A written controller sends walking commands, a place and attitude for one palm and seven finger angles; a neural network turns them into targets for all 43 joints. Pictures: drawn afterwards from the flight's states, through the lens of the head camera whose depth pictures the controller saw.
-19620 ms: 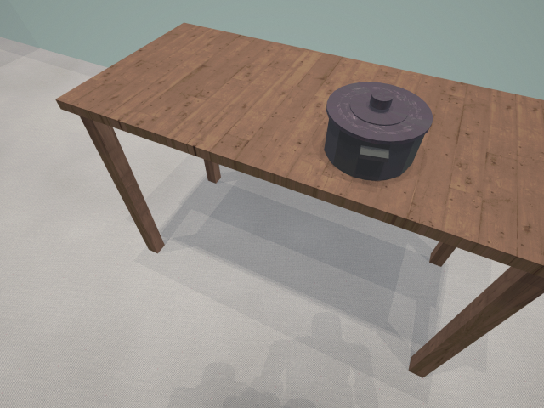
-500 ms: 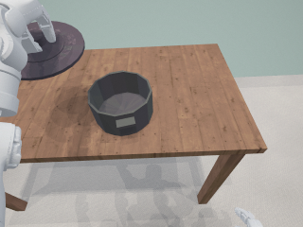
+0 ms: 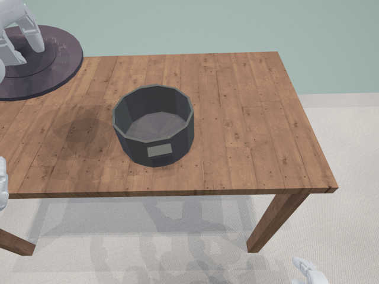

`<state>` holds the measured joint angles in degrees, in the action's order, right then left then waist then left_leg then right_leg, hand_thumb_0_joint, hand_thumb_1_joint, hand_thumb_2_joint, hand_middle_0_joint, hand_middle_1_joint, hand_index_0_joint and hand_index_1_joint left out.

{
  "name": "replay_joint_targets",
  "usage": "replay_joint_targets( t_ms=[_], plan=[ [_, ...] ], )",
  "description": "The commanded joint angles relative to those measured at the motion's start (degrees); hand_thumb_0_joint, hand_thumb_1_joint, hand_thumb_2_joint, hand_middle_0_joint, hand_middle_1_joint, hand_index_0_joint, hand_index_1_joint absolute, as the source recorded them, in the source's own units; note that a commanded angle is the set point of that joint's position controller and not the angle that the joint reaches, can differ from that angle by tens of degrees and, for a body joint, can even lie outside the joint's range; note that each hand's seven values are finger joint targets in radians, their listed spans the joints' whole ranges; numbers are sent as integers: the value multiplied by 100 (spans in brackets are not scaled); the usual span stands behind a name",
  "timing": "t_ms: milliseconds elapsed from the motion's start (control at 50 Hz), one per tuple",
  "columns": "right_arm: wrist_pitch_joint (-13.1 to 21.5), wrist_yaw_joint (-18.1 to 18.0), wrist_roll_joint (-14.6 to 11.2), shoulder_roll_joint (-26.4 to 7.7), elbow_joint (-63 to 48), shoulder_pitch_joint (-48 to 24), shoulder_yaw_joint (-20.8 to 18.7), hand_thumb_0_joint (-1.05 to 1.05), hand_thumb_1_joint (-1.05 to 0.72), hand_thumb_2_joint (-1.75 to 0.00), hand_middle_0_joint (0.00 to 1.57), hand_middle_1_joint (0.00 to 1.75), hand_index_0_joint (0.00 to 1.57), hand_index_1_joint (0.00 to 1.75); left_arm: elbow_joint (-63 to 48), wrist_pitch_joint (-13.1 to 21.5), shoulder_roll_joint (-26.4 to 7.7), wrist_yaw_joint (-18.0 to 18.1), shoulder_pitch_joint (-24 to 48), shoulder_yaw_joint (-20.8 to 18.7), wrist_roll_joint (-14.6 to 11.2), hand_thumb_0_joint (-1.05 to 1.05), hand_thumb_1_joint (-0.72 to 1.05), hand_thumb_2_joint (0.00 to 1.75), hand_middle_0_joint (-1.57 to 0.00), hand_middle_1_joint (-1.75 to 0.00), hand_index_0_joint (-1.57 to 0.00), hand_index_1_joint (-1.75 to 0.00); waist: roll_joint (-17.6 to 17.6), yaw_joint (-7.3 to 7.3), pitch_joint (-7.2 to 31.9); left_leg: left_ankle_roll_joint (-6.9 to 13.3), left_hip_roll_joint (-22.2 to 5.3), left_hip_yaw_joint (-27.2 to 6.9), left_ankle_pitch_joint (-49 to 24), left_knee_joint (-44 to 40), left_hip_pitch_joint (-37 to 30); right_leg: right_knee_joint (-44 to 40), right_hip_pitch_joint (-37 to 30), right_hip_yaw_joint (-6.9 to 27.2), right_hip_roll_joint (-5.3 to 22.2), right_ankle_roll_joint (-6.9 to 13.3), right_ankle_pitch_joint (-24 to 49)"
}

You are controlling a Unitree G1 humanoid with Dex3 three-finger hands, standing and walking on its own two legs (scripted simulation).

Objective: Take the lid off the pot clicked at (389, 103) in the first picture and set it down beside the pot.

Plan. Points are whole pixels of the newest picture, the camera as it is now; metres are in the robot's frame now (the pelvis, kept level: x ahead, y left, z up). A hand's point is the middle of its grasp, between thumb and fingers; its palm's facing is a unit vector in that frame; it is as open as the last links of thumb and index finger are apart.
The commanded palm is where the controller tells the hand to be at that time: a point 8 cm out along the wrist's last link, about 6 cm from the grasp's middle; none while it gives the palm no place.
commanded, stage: move the lid sideways beside the pot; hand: left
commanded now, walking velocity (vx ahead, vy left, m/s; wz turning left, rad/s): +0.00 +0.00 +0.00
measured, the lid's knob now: (17, 47) +0.47 +0.32 +0.26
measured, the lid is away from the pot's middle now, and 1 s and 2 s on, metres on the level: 0.22 0.23 0.23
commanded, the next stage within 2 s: lower the lid onto the table in 0.18 s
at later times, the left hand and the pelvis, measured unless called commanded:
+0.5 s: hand (6, 53) +0.44 +0.32 +0.26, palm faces -0.18 -0.08 -0.98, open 6.3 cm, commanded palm +0.42 +0.32 +0.33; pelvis +0.01 +0.00 +0.00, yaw -1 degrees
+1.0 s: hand (23, 74) +0.44 +0.32 +0.22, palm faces -0.26 -0.07 -0.96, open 6.3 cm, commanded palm +0.43 +0.31 +0.29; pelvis +0.00 +0.00 +0.00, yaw +0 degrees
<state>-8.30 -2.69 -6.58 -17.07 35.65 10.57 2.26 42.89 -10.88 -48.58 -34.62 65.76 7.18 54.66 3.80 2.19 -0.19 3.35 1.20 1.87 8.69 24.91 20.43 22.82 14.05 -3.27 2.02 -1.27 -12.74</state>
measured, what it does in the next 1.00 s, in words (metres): stands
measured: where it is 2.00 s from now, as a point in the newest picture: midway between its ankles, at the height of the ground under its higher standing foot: outside the picture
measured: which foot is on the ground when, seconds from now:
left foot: down 0.00-1.00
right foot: down 0.00-1.00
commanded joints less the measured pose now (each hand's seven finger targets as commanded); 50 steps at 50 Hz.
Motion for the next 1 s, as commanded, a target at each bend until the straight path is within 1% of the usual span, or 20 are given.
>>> replay_joint_targets(
  t_ms=[0,60,120,160,220,320,360,400,440,480,560,620,660,680,780,820,840,880,940,980],
  plan=[
    [229,-64,26,-834,-625,-136,-279,0,-90,-90,20,30,20,30,-1019,73,-1877,343,3173,-802,191,0,74,92,-88,-99,-97,-101,249,76,2424,181,16,-333,-1231,-27,-2016,-267,139,-72,-391,407,905],
    [215,-75,8,-918,-587,-37,-277,0,-90,-90,20,30,20,30,-680,150,-1925,332,2954,-753,114,0,74,92,-88,-99,-97,-101,226,122,2183,170,14,-302,-1037,-66,-1797,-330,117,-64,-357,411,892],
    [233,-91,4,-845,-632,-87,-289,0,-90,-90,20,30,20,30,-1265,232,-2036,343,3403,-821,182,0,74,92,-88,-99,-97,-101,340,81,2624,198,14,-291,-1373,-31,-2054,-254,-60,-40,-372,394,1130],
    [282,-72,11,-855,-640,-43,-332,0,-90,-90,20,30,20,30,-1499,237,-1618,339,3261,-523,36,0,74,92,-88,-99,-97,-101,642,172,2591,195,-19,-369,-1815,76,-2337,-302,205,-70,-376,406,1166],
    [242,-76,22,-878,-585,13,-305,0,-90,-90,20,30,20,30,-898,230,-2186,328,2754,-1102,146,0,74,92,-88,-99,-97,-101,248,56,2354,193,29,-289,-1450,5,-1918,-291,24,-71,-399,404,1158],
    [227,-5,-14,-888,-672,-63,-335,0,-90,-90,20,30,20,30,-1116,-3,-2192,328,3030,-1041,154,0,74,92,-88,-99,-97,-101,396,32,2625,178,34,-292,-1763,44,-1992,-171,-156,-18,-364,408,1480],
    [238,7,3,-919,-667,4,-359,0,-90,-90,20,30,20,30,-1001,-47,-1924,310,2631,-900,73,0,74,92,-88,-99,-97,-101,372,79,2537,197,8,-321,-1942,89,-2028,-239,-38,-43,-360,413,1487],
    [226,8,0,-907,-687,-44,-319,0,-90,-90,20,30,20,30,-778,-54,-2223,315,2465,-1157,170,0,74,92,-88,-99,-97,-101,133,31,2383,197,35,-282,-1692,83,-1831,-190,-99,-49,-391,396,1448],
    [212,-10,-33,-892,-687,-81,-323,0,-90,-90,20,30,20,30,-857,-74,-1957,292,2639,-886,121,0,74,92,-88,-99,-97,-101,158,78,2245,188,15,-283,-1394,7,-1824,-231,27,-81,-386,377,1222],
    [230,-14,-10,-909,-730,-49,-339,0,-90,-90,20,30,20,30,-1261,-36,-2300,368,2722,-1129,158,0,74,92,-88,-99,-97,-101,297,34,2635,192,15,-298,-1558,42,-1964,-177,-170,5,-370,391,1325],
    [268,-55,-23,-898,-690,-34,-352,0,-90,-90,20,30,20,30,-1226,-39,-1729,357,2731,-705,15,0,74,92,-88,-99,-97,-101,501,164,2378,199,-19,-379,-1538,34,-2157,-283,221,-98,-402,391,1030],
    [286,-86,-18,-883,-628,14,-319,0,-90,-90,20,30,20,30,-999,12,-2002,398,2711,-931,126,0,74,92,-88,-99,-97,-101,230,116,2353,195,10,-350,-1215,-18,-2003,-240,115,-99,-422,381,981],
    [315,-73,6,-906,-641,-21,-355,0,-90,-90,20,30,20,30,-1140,45,-1800,416,2701,-789,14,0,74,92,-88,-99,-97,-101,474,160,2390,198,9,-353,-1331,44,-2087,-264,185,-64,-383,409,1035],
    [309,-57,12,-887,-620,31,-344,0,-90,-90,20,30,20,30,-1387,66,-2027,453,2851,-971,76,0,74,92,-88,-99,-97,-101,474,105,2596,176,-6,-401,-1413,13,-2172,-215,62,-70,-419,398,1065],
    [281,-37,-3,-885,-618,14,-332,0,-90,-90,20,30,20,30,-965,100,-1911,435,2392,-963,26,0,74,92,-88,-99,-97,-101,204,111,2273,169,6,-373,-1231,-17,-1898,-238,90,-104,-425,385,1033],
    [288,-47,-20,-864,-606,-10,-332,0,-90,-90,20,30,20,30,-898,98,-1539,406,2527,-621,6,0,74,92,-88,-99,-97,-101,257,157,2088,178,-4,-356,-976,-47,-1905,-263,268,-127,-423,377,872],
    [280,-46,-13,-899,-609,-7,-346,0,-90,-90,20,30,20,30,-1129,122,-1856,431,2639,-879,2,0,74,92,-88,-99,-97,-101,342,121,2289,183,-2,-387,-1011,-37,-1976,-246,168,-107,-430,390,889],
    [318,-52,26,-873,-618,59,-353,0,-90,-90,20,30,20,30,-1386,177,-1818,489,2833,-828,30,0,74,92,-88,-99,-97,-101,470,148,2551,173,-9,-426,-1188,-11,-2160,-226,143,-99,-437,395,930],
    [314,-77,7,-881,-581,67,-341,0,-90,-90,20,30,20,30,-852,210,-1781,464,2477,-886,3,0,74,92,-88,-99,-97,-101,255,152,2251,198,27,-386,-1051,-6,-1925,-253,154,-111,-442,387,952],
    [327,-44,32,-900,-629,98,-378,0,-90,-90,20,30,20,30,-1461,276,-1909,518,2731,-953,-8,0,74,92,-88,-99,-97,-101,479,127,2700,169,-2,-450,-1389,5,-2202,-191,45,-90,-431,395,1074]
  ],
)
